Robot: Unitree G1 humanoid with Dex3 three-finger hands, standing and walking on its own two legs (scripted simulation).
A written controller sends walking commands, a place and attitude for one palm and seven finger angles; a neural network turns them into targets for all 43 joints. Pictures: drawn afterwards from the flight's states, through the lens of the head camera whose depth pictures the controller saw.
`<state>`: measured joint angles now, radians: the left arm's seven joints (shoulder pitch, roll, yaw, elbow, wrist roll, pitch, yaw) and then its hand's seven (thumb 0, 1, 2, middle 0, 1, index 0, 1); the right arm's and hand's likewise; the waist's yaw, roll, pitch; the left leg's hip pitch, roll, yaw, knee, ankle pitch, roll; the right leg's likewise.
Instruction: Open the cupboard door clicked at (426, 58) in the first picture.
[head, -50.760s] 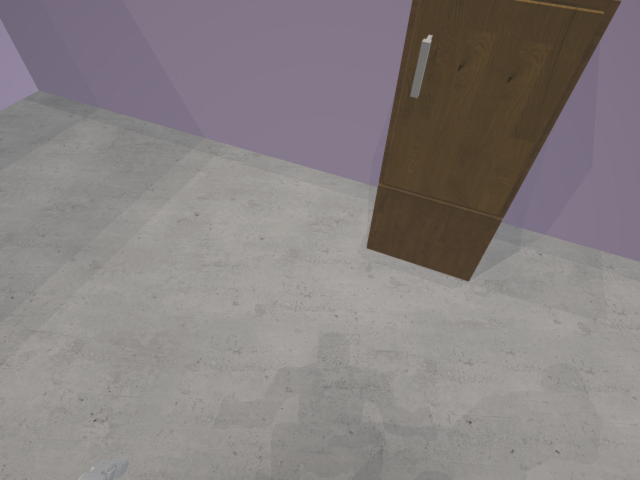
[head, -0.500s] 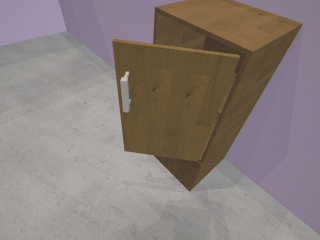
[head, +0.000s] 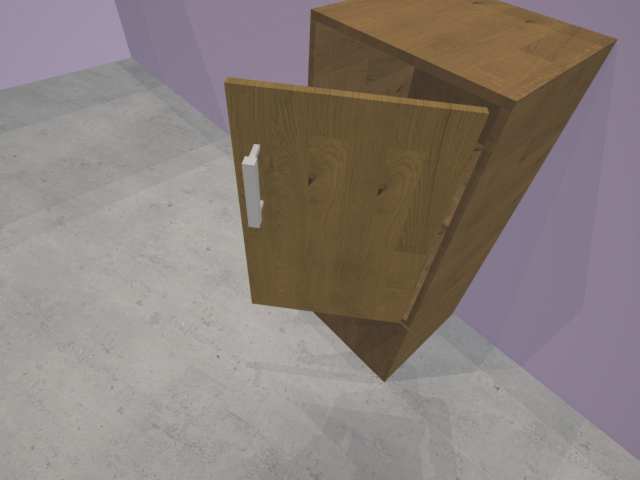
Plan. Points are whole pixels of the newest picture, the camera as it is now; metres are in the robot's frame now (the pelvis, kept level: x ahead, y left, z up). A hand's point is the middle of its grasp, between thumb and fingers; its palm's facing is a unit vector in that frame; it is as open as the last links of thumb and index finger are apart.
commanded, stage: look again from close up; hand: left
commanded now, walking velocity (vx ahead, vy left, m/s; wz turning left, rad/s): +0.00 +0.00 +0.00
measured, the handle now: (255, 187) +0.56 +0.15 +0.03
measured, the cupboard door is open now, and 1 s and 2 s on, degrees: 41 41 41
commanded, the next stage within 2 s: raise the hand with hooked fingers in 0.48 s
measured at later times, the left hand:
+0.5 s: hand out of the picture -0.01 +0.12 -0.18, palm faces +0.01 -0.99 -0.14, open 7.4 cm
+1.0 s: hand (249, 436) +0.19 +0.10 -0.05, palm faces -0.09 -1.00 +0.00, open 8.5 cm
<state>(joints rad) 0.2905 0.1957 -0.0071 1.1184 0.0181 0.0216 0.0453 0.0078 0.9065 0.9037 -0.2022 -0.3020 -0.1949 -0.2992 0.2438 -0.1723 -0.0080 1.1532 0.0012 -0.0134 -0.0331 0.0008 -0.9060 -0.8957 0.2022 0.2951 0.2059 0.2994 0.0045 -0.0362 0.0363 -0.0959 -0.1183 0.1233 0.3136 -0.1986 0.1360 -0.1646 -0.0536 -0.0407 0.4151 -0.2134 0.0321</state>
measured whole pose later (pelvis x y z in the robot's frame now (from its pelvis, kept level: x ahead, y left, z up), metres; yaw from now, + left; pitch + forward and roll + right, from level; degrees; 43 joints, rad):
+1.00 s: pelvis -0.01 -0.08 -0.06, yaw +2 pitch +9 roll +1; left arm 0.35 0.23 0.14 0.24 -0.22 -0.47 -0.36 0.01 0.62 0.78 -0.22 -0.49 -0.22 -0.49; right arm 0.16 -0.28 -0.04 0.51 0.03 -0.24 0.01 0.01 -0.91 -0.90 0.20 0.30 0.21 0.30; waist -0.05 -0.07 -0.12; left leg -0.65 -0.02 0.07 0.95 -0.46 0.04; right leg -0.66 0.03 -0.09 0.95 -0.45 -0.09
